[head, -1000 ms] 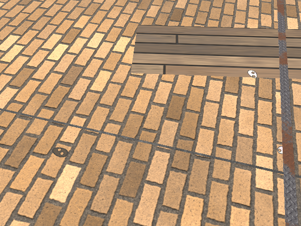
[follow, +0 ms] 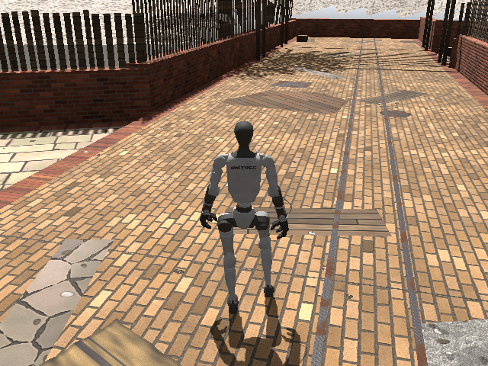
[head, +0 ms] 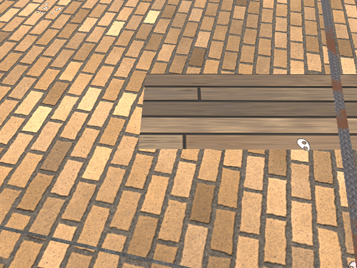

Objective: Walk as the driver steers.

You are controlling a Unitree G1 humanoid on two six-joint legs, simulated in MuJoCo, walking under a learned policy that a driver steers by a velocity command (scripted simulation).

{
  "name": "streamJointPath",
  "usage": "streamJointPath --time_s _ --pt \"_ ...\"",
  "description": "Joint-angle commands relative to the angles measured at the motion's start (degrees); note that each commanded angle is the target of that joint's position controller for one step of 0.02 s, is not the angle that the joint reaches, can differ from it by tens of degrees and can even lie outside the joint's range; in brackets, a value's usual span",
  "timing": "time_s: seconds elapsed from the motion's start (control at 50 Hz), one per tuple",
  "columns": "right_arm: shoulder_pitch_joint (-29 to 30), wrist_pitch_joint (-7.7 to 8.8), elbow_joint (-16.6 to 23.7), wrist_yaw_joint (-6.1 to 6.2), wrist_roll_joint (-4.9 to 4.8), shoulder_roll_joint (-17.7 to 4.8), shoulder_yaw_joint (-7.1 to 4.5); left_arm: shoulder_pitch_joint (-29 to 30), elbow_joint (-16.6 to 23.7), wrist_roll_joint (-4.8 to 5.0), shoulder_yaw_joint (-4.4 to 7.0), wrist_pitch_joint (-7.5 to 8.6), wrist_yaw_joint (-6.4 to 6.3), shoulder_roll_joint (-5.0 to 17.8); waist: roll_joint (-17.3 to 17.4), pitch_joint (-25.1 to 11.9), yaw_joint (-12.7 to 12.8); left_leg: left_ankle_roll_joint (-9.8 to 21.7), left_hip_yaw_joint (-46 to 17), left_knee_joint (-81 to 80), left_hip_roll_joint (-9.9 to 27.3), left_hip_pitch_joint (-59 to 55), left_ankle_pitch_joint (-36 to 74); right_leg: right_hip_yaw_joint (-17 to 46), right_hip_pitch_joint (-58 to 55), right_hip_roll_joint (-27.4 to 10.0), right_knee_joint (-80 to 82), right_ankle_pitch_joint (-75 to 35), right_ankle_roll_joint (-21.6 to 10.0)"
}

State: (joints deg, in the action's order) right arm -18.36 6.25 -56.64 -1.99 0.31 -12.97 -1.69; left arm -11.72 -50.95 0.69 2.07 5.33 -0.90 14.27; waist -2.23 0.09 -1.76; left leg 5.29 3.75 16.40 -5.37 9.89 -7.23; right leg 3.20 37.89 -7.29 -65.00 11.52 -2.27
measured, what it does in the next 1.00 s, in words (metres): walks ahead, turning right: right foot, then left foot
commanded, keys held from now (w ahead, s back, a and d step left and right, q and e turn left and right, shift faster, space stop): w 0.04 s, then e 0.96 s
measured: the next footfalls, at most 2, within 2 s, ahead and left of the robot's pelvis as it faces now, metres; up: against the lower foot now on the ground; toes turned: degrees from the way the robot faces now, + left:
right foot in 0.26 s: +0.31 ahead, -0.15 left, +0.00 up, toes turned -5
left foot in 0.78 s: +0.32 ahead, +0.06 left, +0.00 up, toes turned -25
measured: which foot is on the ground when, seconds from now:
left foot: down 0.00-0.26, up 0.28-0.76, down 0.78-1.00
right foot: up 0.00-0.24, down 0.26-0.78, up 0.80-1.00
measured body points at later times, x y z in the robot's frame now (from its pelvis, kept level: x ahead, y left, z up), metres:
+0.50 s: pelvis +0.19 -0.07 -0.01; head +0.23 -0.09 +0.44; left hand +0.36 +0.18 -0.11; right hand +0.27 -0.36 -0.14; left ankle +0.23 +0.10 -0.67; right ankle +0.27 -0.15 -0.74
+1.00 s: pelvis +0.23 -0.02 +0.00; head +0.27 +0.00 +0.45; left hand +0.48 +0.18 -0.12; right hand +0.22 -0.32 -0.09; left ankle +0.29 +0.07 -0.74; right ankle +0.17 -0.15 -0.65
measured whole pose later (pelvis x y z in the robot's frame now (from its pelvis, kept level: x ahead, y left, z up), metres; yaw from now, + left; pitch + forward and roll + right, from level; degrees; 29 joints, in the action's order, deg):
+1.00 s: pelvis +0.23 -0.02 +0.00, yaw -28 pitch +2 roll -1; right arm -10.0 0.3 -43.2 2.9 1.0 -13.8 -2.8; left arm -13.7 -37.9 1.0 5.9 -3.5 -1.9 19.0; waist -3.1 0.5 -0.8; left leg 1.3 2.7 24.4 1.8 14.4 -12.4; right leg 5.3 34.0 2.6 -65.9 19.5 5.1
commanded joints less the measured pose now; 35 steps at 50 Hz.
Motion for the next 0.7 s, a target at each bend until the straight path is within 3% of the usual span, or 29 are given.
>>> streamJointPath --time_s 0.02,0.1,0.16,0.22,0.24,0.26,0.28,0.3,0.32,0.34,0.36,0.38,0.4,0.44,0.48,0.54,0.6,0.7 --pt "2.37 1.01 3.18 1.13 -0.10 -7.61 -1.22 -1.90 2.43 -0.71 0.73 -0.21 -0.37 2.56 4.26 3.12 2.68 9.82 -11.80 -11.64 16.01 6.09 4.16 0.09 1.05 -2.38 8.32 -9.27 1.54" --pt "-0.57 0.17 2.26 2.02 -0.15 -8.92 -1.19 5.89 4.08 -0.38 0.05 0.40 0.49 0.88 4.28 3.00 -0.15 6.36 -4.60 -8.56 14.01 2.68 16.26 -3.40 -3.96 1.17 25.48 -18.82 1.67" --pt "-2.46 -0.65 0.72 2.22 -0.23 -9.13 -1.09 8.71 5.49 -0.01 -0.07 0.10 1.49 1.23 5.57 1.67 -1.31 5.29 -3.05 -4.34 16.03 -3.04 21.80 -3.41 -6.13 2.88 29.59 -18.19 0.89" --pt "0.54 -1.98 1.15 3.10 -0.82 -10.44 -1.61 7.83 7.40 -0.42 0.96 0.12 2.64 4.31 7.20 -0.58 0.99 2.83 -2.60 4.68 17.73 -9.13 29.34 -3.80 -7.87 5.15 33.07 -10.12 -1.82" --pt "2.02 -2.52 1.73 3.55 -1.19 -10.64 -1.73 3.35 6.52 -0.72 1.79 0.28 2.87 5.78 6.64 -2.89 3.49 1.35 -1.71 11.04 16.42 -9.48 31.88 -4.97 -13.03 6.86 36.36 -10.58 -2.91" --pt "1.02 -2.95 2.36 3.86 -0.83 -9.83 -1.54 -2.69 4.90 -0.82 3.25 0.44 2.74 8.85 3.54 -6.38 5.34 -0.92 0.33 22.07 12.66 -7.75 29.19 -4.48 -21.18 7.65 39.65 -20.11 -4.39" --pt "-1.52 -2.58 4.64 4.07 1.24 -7.76 -0.49 -8.44 4.94 -1.58 4.57 0.11 2.12 14.71 -6.22 -13.30 5.33 -4.28 2.74 41.56 7.79 6.49 7.79 10.32 -37.74 -4.10 35.91 -45.38 -9.60" --pt "-8.11 -1.69 4.51 3.16 1.76 -2.09 1.34 -8.07 6.32 -2.17 4.15 -0.37 2.18 15.78 -15.86 -21.27 1.69 -6.39 -2.16 58.02 -0.93 24.00 -31.86 30.09 -52.69 -15.72 37.61 -54.96 -20.25" --pt "-7.11 -1.35 4.02 2.50 0.67 -7.81 0.08 -7.56 7.78 -1.54 3.42 -0.94 2.27 11.29 -8.58 -24.50 3.66 -5.50 -9.83 63.28 2.58 25.58 -29.69 30.01 -49.84 -13.42 40.55 -40.22 -19.08" --pt "-1.56 -1.70 5.72 2.67 -1.04 -9.16 -0.52 -2.49 9.46 -1.12 3.04 -1.40 2.03 9.43 -4.73 -17.12 3.35 -5.09 -8.74 63.18 4.38 29.47 -24.48 24.01 -42.70 -10.28 42.41 -30.01 -16.21" --pt "1.56 -2.48 6.20 3.43 -0.86 -9.04 -0.80 0.96 10.38 -0.57 2.73 -2.00 1.67 8.38 0.95 -11.83 2.43 -5.61 -8.12 59.99 6.67 29.54 -20.19 19.41 -34.86 -7.61 44.52 -23.23 -13.69" --pt "3.22 -3.35 6.94 4.20 -0.32 -9.61 -1.37 2.61 11.09 -0.52 2.56 -2.41 1.45 8.03 1.77 -8.85 1.49 -5.88 -8.34 55.87 7.98 27.18 -17.69 17.64 -27.75 -6.09 46.30 -19.05 -12.67" --pt "3.31 -4.15 7.67 4.59 0.04 -9.34 -1.62 3.08 11.35 -1.13 2.67 -2.64 1.35 8.30 -0.02 -7.80 0.28 -6.05 -8.12 53.13 8.03 23.67 -15.93 16.49 -22.75 -4.30 47.62 -17.16 -12.30" --pt "2.35 -4.87 8.15 5.18 0.31 -7.38 -1.51 2.86 11.91 -1.73 3.00 -2.79 1.04 8.79 -2.84 -7.75 -0.54 -6.68 -7.43 47.67 6.68 21.20 -13.97 14.37 -19.67 -2.02 48.14 -18.32 -12.36" --pt "3.49 -5.10 8.86 5.70 0.27 -7.04 -1.62 1.64 12.39 -1.32 3.41 -3.00 0.30 9.49 -3.36 -8.76 -0.01 -7.60 -7.96 42.93 5.90 22.28 -12.92 15.35 -20.95 -2.02 47.70 -17.58 -12.52" --pt "6.74 -5.65 10.30 6.02 0.12 -7.33 -1.96 1.11 13.49 -0.62 3.79 -4.04 -0.81 10.12 -3.84 -9.20 1.18 -8.53 -9.41 37.64 5.49 23.34 -10.20 18.35 -21.72 -1.64 48.10 -5.12 -11.31" --pt "9.43 -5.64 11.59 5.90 -0.06 -7.28 -2.12 0.98 14.36 -0.55 4.00 -4.91 -1.47 10.34 -5.25 -7.38 2.03 -8.67 -9.91 32.42 4.54 22.36 -9.27 20.93 -20.58 -0.56 48.68 4.01 -10.00" --pt "9.69 -4.15 12.40 4.89 -0.95 -7.55 -2.24 0.23 15.68 -0.71 4.35 -6.11 -1.94 10.19 -7.00 -7.10 2.57 -7.75 -9.81 22.81 2.93 16.35 -11.57 25.17 -22.69 -0.11 47.39 0.45 -9.51"
Velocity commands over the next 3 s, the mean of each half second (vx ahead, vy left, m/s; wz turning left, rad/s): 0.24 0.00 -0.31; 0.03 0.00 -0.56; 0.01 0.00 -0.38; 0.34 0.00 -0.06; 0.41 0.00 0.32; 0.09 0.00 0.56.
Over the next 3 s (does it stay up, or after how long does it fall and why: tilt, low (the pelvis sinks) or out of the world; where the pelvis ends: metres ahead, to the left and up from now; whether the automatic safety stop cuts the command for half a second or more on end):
stays up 0.61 -0.34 -0.01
